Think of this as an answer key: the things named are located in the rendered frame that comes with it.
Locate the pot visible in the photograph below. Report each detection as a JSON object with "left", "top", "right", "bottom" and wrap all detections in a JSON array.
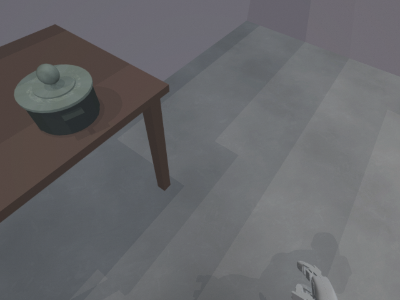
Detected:
[{"left": 26, "top": 86, "right": 100, "bottom": 136}]

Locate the right robot hand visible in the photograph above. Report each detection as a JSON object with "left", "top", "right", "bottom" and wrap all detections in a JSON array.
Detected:
[{"left": 292, "top": 261, "right": 338, "bottom": 300}]

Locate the knob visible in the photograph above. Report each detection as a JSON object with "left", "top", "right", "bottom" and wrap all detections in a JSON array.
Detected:
[{"left": 36, "top": 64, "right": 60, "bottom": 84}]

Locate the table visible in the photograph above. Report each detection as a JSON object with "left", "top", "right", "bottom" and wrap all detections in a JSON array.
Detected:
[{"left": 0, "top": 24, "right": 171, "bottom": 223}]

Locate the lid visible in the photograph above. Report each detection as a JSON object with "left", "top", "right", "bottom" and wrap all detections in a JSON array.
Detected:
[{"left": 14, "top": 64, "right": 93, "bottom": 113}]

